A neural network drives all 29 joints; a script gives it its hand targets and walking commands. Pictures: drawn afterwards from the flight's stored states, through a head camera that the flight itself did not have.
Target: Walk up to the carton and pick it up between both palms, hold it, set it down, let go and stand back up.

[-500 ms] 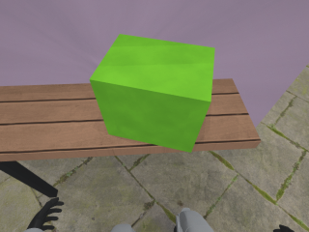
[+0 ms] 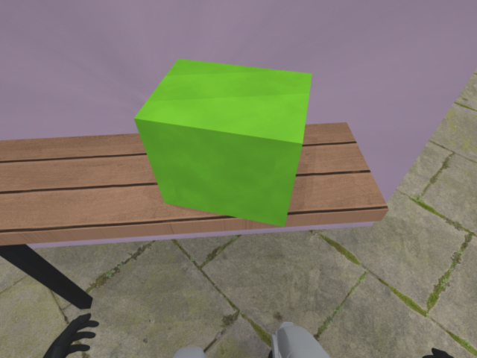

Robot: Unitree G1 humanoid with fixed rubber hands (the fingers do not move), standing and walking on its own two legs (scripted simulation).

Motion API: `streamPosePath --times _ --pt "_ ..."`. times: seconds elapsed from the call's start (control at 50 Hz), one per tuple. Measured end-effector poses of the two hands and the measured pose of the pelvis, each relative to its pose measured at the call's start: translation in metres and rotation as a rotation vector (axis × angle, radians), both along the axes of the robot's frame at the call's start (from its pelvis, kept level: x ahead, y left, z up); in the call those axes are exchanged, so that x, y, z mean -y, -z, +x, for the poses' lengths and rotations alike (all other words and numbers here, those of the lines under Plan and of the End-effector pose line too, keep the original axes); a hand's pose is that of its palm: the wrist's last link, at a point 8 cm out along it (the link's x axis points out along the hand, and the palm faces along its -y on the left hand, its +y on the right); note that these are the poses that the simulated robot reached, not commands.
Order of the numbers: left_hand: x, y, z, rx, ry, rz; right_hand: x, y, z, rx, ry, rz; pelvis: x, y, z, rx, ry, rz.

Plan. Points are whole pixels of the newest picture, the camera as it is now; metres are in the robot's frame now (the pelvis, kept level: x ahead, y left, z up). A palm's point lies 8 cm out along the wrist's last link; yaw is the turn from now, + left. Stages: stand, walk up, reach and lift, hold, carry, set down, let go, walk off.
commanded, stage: walk up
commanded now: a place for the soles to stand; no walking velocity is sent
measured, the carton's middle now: (232, 143) +0.52 +0.04 +0.04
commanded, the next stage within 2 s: none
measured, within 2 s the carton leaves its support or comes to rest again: neither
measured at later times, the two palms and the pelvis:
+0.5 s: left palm out of the picture +0.13 +0.33 -0.07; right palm out of the picture +0.09 -0.31 -0.08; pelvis +0.01 +0.01 +0.00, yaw +0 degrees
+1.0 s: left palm (49, 351) +0.15 +0.34 -0.07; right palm out of the picture +0.10 -0.31 -0.06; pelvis +0.02 +0.02 +0.01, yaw +0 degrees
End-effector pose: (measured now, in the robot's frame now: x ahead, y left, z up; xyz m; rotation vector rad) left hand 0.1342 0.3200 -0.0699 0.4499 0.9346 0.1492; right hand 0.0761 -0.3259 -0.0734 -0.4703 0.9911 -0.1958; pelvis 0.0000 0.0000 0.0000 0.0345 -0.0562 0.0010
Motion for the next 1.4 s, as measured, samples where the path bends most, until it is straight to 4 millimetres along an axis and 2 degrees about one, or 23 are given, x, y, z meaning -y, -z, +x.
streamPosePath --times 0.2,0.38,0.5,0.64,0.8,1.16,1.34,1.4 --pt "-0.008 0.007 -0.003 -0.030 0.004 -0.015 -0.008 -0.003 -0.013 -0.052 0.016 -0.015 -0.010 -0.002 -0.003 0.003 0.005 -0.015" --pt "0.001 0.009 -0.004 -0.053 -0.001 -0.008 0.001 0.002 0.007 -0.046 0.009 -0.004 0.000 0.000 0.010 -0.012 0.002 -0.005" --pt "-0.012 0.002 0.001 -0.055 -0.002 0.008 -0.012 0.006 0.012 -0.054 0.007 0.012 -0.010 -0.002 0.015 -0.020 0.000 -0.018" --pt "-0.020 0.000 0.012 -0.031 -0.003 -0.004 -0.020 -0.002 0.022 -0.035 0.006 0.002 -0.019 -0.005 0.021 -0.034 -0.001 -0.028" --pt "-0.019 0.002 0.017 -0.005 -0.002 -0.021 -0.020 -0.010 0.026 -0.011 0.006 -0.015 -0.020 -0.005 0.023 -0.036 -0.001 -0.030" --pt "-0.022 0.002 0.019 -0.002 -0.002 -0.027 -0.023 -0.013 0.027 -0.008 0.006 -0.021 -0.024 -0.006 0.023 -0.038 -0.001 -0.036" --pt "-0.007 0.003 0.031 -0.012 0.012 -0.039 -0.010 -0.010 0.042 -0.007 0.004 -0.015 -0.010 -0.005 0.038 -0.059 0.000 -0.029" --pt "-0.004 0.004 0.028 -0.029 0.013 -0.037 -0.007 -0.009 0.046 -0.021 0.002 -0.012 -0.007 -0.007 0.043 -0.039 -0.002 -0.026"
